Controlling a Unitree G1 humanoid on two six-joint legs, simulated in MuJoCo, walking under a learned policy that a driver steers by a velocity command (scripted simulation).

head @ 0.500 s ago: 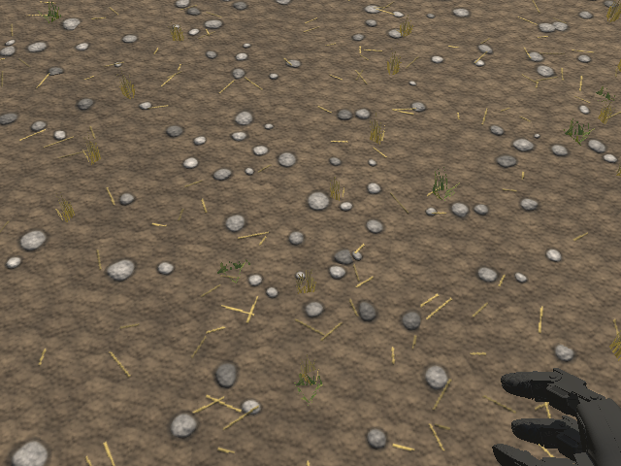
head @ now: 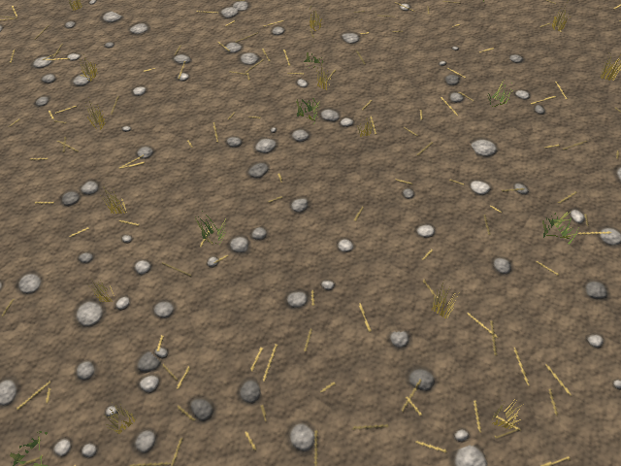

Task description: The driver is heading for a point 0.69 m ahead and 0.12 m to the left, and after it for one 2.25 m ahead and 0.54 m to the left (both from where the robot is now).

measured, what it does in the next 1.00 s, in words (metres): walks ahead: left foot, then right foot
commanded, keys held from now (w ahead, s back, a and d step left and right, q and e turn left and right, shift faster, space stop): e+shift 0.12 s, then shift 0.10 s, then w+shift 0.22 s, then w+q+shift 0.56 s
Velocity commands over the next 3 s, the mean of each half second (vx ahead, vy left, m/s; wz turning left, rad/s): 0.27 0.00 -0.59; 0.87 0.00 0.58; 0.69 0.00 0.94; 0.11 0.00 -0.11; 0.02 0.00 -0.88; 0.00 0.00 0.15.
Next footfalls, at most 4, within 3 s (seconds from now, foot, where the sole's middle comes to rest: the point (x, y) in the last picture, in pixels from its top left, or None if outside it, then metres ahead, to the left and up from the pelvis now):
0.28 left None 0.14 0.15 -0.76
0.70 right None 0.18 -0.11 -0.76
1.14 left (276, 366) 0.60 0.12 -0.76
1.56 right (262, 229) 0.97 0.18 -0.76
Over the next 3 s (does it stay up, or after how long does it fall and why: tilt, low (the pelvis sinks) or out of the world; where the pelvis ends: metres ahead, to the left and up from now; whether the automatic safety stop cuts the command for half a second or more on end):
stays up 0.85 0.13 0.02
